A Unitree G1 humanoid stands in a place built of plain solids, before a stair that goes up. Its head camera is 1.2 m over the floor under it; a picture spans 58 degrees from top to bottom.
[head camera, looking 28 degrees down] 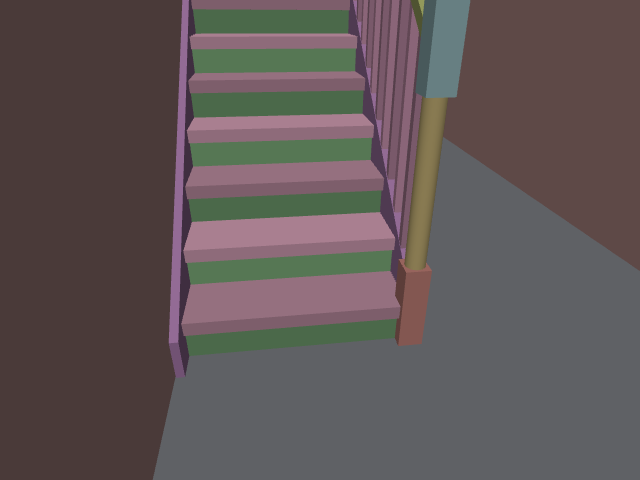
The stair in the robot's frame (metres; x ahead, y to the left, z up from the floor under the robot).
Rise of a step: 0.18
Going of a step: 0.23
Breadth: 0.86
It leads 7 degrees to the left of straight ahead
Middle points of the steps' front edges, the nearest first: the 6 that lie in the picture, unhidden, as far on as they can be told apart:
1.31 0.10 0.18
1.54 0.11 0.36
1.77 0.14 0.54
2.00 0.17 0.72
2.23 0.20 0.90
2.46 0.23 1.08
